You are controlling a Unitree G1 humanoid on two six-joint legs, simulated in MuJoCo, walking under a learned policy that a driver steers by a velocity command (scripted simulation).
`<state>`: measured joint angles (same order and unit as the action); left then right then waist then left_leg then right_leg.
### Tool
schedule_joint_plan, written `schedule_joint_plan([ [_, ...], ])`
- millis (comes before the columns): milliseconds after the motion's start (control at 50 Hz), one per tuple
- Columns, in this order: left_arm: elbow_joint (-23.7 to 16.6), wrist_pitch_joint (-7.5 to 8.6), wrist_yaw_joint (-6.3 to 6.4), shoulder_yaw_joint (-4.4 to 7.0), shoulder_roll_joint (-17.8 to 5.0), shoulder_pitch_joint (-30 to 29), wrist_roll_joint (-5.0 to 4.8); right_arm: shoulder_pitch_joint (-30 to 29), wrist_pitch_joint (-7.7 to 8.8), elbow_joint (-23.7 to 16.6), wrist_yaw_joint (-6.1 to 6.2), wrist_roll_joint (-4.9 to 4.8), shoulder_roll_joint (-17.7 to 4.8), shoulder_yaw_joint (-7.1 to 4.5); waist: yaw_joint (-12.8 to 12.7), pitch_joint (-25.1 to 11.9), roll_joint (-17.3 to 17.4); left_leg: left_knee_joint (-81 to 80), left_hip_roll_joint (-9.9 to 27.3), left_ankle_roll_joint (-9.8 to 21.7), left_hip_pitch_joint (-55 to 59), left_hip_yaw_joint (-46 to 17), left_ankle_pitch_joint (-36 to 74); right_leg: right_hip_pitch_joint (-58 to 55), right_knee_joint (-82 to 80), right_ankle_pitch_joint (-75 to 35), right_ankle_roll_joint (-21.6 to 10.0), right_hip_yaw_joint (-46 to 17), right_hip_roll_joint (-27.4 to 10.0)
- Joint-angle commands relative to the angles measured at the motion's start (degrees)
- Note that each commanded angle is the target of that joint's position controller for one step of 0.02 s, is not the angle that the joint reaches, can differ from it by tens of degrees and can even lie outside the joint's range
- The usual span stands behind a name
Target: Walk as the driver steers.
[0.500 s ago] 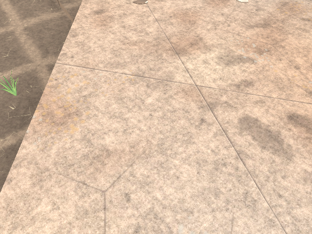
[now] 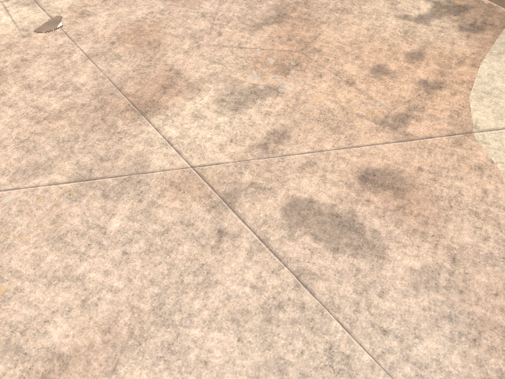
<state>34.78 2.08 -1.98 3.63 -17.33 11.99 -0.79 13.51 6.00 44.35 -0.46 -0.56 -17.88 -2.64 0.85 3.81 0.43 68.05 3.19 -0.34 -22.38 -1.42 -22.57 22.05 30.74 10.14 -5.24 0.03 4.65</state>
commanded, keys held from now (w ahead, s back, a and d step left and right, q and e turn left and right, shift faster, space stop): w+e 0.06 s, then w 0.58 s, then w+q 0.36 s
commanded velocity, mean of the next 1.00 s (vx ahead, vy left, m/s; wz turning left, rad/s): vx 0.50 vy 0.00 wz -0.07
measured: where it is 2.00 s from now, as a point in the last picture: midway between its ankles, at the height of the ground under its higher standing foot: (227, 182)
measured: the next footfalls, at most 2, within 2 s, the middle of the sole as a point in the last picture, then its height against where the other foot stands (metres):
left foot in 0.36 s outside the picture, level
right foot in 0.88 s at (316, 297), level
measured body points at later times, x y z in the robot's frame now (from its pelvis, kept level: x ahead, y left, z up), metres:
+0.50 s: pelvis +0.29 +0.05 +0.01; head +0.32 +0.06 +0.45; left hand +0.40 +0.32 -0.12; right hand +0.40 -0.23 -0.09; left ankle +0.35 +0.14 -0.73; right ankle +0.18 -0.07 -0.64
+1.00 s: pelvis +0.56 -0.03 +0.00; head +0.58 -0.04 +0.45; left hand +0.74 +0.23 -0.08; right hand +0.58 -0.31 -0.13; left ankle +0.46 +0.12 -0.64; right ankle +0.61 -0.14 -0.73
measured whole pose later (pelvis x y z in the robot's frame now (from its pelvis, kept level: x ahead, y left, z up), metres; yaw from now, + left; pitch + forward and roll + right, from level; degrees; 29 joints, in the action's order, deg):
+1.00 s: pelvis +0.56 -0.03 +0.00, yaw +0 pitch +2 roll +0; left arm 39.6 5.3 -0.9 2.6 -14.4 7.7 0.3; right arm 21.1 2.7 47.7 0.3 -1.8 -17.7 -3.0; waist 1.9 1.6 2.1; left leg 64.7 1.2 0.8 -22.1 -3.6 -23.5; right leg 19.9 28.1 9.8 -1.2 2.8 -0.1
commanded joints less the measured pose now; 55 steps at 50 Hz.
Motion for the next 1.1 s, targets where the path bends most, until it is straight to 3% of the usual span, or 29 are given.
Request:
schedule_joint_plan([
  [20, -3.86, 1.26, 0.75, 2.08, -7.16, 1.35, 0.89, -0.71, 0.99, -5.11, 0.18, 1.08, -7.75, -1.99, -0.05, -7.45, -3.03, -3.61, 3.59, -0.74, -14.13, -3.67, 4.98, -16.05, -16.48, -11.04, -12.02, -22.96, -15.19],
  [80, -2.29, 1.59, 1.73, 2.23, -7.98, 2.18, 0.44, -2.17, -0.30, -5.20, 0.28, 1.62, -5.15, -1.28, 0.31, -5.53, -2.64, -11.36, 2.72, -3.40, -13.01, -1.80, 9.73, -9.91, -17.93, -16.56, -12.11, -17.39, -13.48],
  [160, 0.52, 1.47, 2.50, 2.10, -8.08, 5.49, 0.09, -10.54, -0.02, -6.48, -0.52, 1.29, -2.13, 0.20, -3.53, -3.66, -4.13, -29.24, 0.55, -3.80, -8.02, -0.51, 27.41, -6.99, -17.97, -11.39, -8.11, -11.41, -9.99],
  [220, 2.90, 1.59, 2.31, 2.21, -8.84, 8.86, -0.26, -14.89, 0.43, -7.73, -1.22, 0.28, -3.14, 0.06, -5.54, -2.14, -4.66, -34.86, -0.45, -2.58, -6.83, -1.04, 30.78, -9.67, -17.50, -6.41, -7.51, -13.66, -12.23],
  [260, 4.13, 1.41, 2.29, 2.21, -8.66, 10.14, -0.41, -16.10, 0.72, -8.48, -1.58, 0.27, -4.37, -0.38, -5.66, -1.42, -4.95, -37.67, -0.56, -0.95, -8.38, -1.75, 27.66, -14.39, -15.16, -6.53, -7.05, -15.87, -14.37],
  [320, 5.31, 0.66, 2.44, 2.44, -8.94, 10.08, -0.18, -13.21, 1.01, -8.26, -1.75, 0.33, -5.63, -1.09, -3.65, -1.52, -6.75, -39.74, -1.39, 1.80, -5.58, -0.66, 20.25, -19.21, -11.23, -13.63, -5.60, -17.83, -16.36],
  [340, 5.24, 0.44, 2.45, 2.23, -8.47, 9.21, -0.17, -8.90, 1.13, -7.11, -1.52, 0.53, -6.54, -1.77, -1.14, -3.63, -6.52, -41.69, -2.74, 3.22, 0.44, 0.99, 19.64, -19.46, -6.51, -21.43, -4.48, -16.53, -14.52],
  [360, 4.92, 0.32, 2.45, 1.51, -6.76, 9.09, 0.26, -1.72, 1.29, -5.57, -1.20, 0.95, -8.62, -2.75, 2.16, -9.68, -4.99, -40.54, -0.44, 5.61, 11.91, -0.60, 21.86, -16.84, 3.45, -24.63, -2.78, -13.77, -11.26],
  [380, 3.88, 0.60, 2.53, 0.23, -3.62, 12.92, 1.22, 6.71, 1.27, -4.81, -1.03, 1.66, -12.86, -3.77, 3.51, -19.56, 3.68, -38.12, 10.55, 11.44, 31.08, -14.56, 22.45, -4.11, 21.42, -10.12, 0.17, -10.23, -5.76],
  [400, 4.09, 1.36, 2.45, -0.58, -1.04, 18.26, -0.25, 11.31, 0.53, -2.23, -1.65, 0.88, -13.74, -4.37, 2.43, -24.20, 18.66, -47.58, 18.76, 18.22, 43.22, -39.08, 4.98, 13.49, 37.36, 21.94, 3.69, -7.44, 1.22],
  [420, 4.32, 1.64, 2.41, 0.47, -6.60, 13.49, -1.09, 10.63, 0.40, -2.41, -1.77, -0.60, -8.75, -3.00, 4.38, -18.17, 10.89, -51.31, 17.95, 16.04, 40.08, -40.65, -7.55, 20.22, 42.56, 21.82, 3.40, -11.10, -1.89],
  [440, 2.81, 1.77, 2.37, 1.01, -8.32, 7.02, -1.24, 6.52, 0.11, -2.99, -1.50, -0.37, -6.83, -2.31, 4.41, -10.71, 6.14, -52.22, 16.17, 13.73, 32.80, -32.77, -5.94, 22.34, 42.29, 16.55, 3.18, -8.94, -4.56],
  [460, 2.05, 1.90, 2.40, 0.83, -7.71, 3.78, -0.51, 3.39, -0.19, -3.56, -1.38, 0.39, -6.03, -1.83, 3.20, -6.51, 2.93, -53.27, 13.93, 13.08, 25.72, -26.81, 0.77, 21.10, 39.97, 12.39, 3.34, -6.77, -6.88],
  [480, 1.79, 2.05, 2.30, 0.92, -6.84, 2.82, 0.16, 1.62, -0.26, -3.60, -1.30, 0.88, -5.03, -1.48, 1.82, -4.20, 2.72, -54.59, 11.95, 13.04, 20.87, -22.97, 6.17, 19.45, 36.52, 9.35, 3.58, -6.27, -8.68],
  [500, 2.08, 2.01, 2.15, 0.90, -5.84, 3.82, 0.24, 0.83, -0.12, -3.63, -1.18, 1.33, -4.28, -1.14, 0.43, -4.22, 4.20, -55.75, 10.31, 12.64, 18.10, -19.96, 10.40, 16.43, 34.47, 7.38, 3.79, -6.07, -9.90],
  [560, 2.60, 1.51, 2.08, 0.40, -3.33, 4.56, 0.35, 1.43, 0.33, -2.57, -0.98, 0.55, -4.86, -1.27, -0.61, -4.24, 4.99, -58.24, 9.09, 13.82, 15.37, -14.04, 19.45, 15.02, 29.25, 5.38, 5.06, -4.26, -10.72],
  [660, 0.31, 2.18, 1.73, -0.55, -1.25, -4.78, 0.75, 4.44, -0.43, -0.39, -0.22, -0.14, -7.06, -1.79, 1.99, -2.06, 3.32, -60.04, 6.88, 12.58, 15.17, -6.89, 26.16, 15.12, 12.10, -8.83, 6.49, -2.50, -10.43],
  [740, -1.53, 3.26, 0.68, -0.68, -1.08, -12.08, 0.19, 9.22, -1.53, 1.87, 0.24, -0.81, -7.95, -2.02, 4.21, -0.59, 3.00, -58.10, 7.15, 11.97, 15.87, -7.30, 25.35, 10.85, 2.34, -14.42, 6.95, -1.77, -7.59],
  [780, -2.28, 3.81, 0.10, -0.39, -1.88, -14.02, -0.01, 10.16, -2.20, 2.42, 0.58, -1.06, -8.22, -2.21, 3.93, -0.31, 3.50, -55.84, 8.55, 11.37, 18.41, -9.46, 24.97, 10.03, -0.75, -12.78, 6.34, -2.65, -6.90],
  [820, -2.00, 4.27, -0.07, 0.23, -3.49, -12.57, -0.01, 9.90, -2.76, 2.64, 1.01, -1.06, -9.01, -2.66, 2.11, -1.04, 4.51, -52.96, 9.77, 10.25, 20.33, -11.58, 26.22, 6.41, -3.03, -9.25, 5.25, -3.07, -6.38],
  [840, -1.23, 4.48, 0.08, 0.74, -4.47, -9.63, 0.03, 9.12, -3.00, 2.56, 1.13, -1.03, -9.36, -2.83, 0.05, -2.46, 4.99, -49.82, 9.37, 9.48, 20.00, -11.52, 29.99, 1.41, -4.46, -7.88, 4.29, -2.31, -5.76],
  [860, 0.66, 4.59, 0.54, 1.87, -6.51, -3.17, 0.29, 8.67, -3.07, 2.34, 1.15, -0.82, -8.50, -2.49, -3.28, -6.57, 4.33, -42.76, 6.63, 7.98, 18.12, -9.79, 35.04, -8.66, -5.96, -7.84, 2.67, -1.39, -5.34],
  [880, 2.08, 4.61, 1.15, 2.94, -9.56, 6.09, 1.28, 7.68, -2.89, 0.95, 1.03, 0.07, -5.63, -1.40, -7.65, -14.74, 1.96, -28.98, 3.38, 5.92, 10.00, -7.79, 28.59, -24.52, -2.75, -8.56, -0.55, -6.88, -12.09],
  [900, 3.16, 3.82, 1.47, 4.25, -14.64, 12.06, 1.98, 14.42, -2.04, -0.57, 0.99, 0.00, 0.36, 0.39, -6.54, -24.35, -11.96, -7.88, -4.89, 1.70, -10.96, -1.61, 4.69, -46.31, -4.18, -1.15, -8.22, -28.52, -26.68],
  [920, 3.47, 3.38, 1.30, 3.28, -10.79, 12.90, 1.43, 14.54, -1.45, -0.29, 0.87, -1.09, -2.34, -0.09, -7.00, -26.19, -15.84, 1.40, -4.42, 1.32, -18.27, -6.12, -11.17, -45.27, -10.92, 8.57, -10.15, -40.67, -29.26],
  [940, 3.62, 3.25, 1.43, 2.16, -7.29, 9.55, 0.90, 9.82, -1.50, -1.06, 0.82, -2.14, -6.94, -1.59, -7.01, -16.67, -10.64, 4.85, -1.49, 1.45, -22.01, -6.63, -7.15, -37.85, -12.64, 12.43, -7.69, -32.95, -27.13],
  [980, 4.05, 3.26, 1.31, 1.03, -3.88, 2.94, 0.90, 4.92, -2.12, -2.13, 0.90, -1.28, -6.20, -1.91, -4.14, -7.33, -6.49, 1.81, 2.25, 1.09, -19.85, -4.47, 0.83, -23.64, -16.36, 5.46, -5.60, -20.37, -22.61],
  [1020, 4.75, 3.96, 1.20, 0.87, -2.63, -0.76, 1.41, 6.20, -3.58, -1.92, 0.72, -1.22, -3.97, -2.04, -1.11, -4.24, -8.18, -0.99, 4.37, 0.58, -14.42, -4.46, 4.78, -15.22, -20.34, -0.22, -4.89, -12.56, -20.04],
  [1100, 7.01, 5.03, 1.54, 1.88, -4.63, -1.33, 1.52, 3.23, -5.04, -3.88, 0.64, -0.71, -1.96, -1.87, -0.14, -1.86, -4.95, -6.94, 5.17, -0.72, -16.38, -4.62, 11.83, -13.10, -23.66, -9.08, -6.18, -3.68, -20.33],
])
Velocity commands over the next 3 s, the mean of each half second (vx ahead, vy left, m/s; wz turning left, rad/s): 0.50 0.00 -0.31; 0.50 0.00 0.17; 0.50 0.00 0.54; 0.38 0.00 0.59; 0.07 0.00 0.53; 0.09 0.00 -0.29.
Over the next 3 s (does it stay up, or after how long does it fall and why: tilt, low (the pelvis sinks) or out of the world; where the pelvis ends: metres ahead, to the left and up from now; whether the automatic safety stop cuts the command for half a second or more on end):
stays up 1.10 0.21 0.01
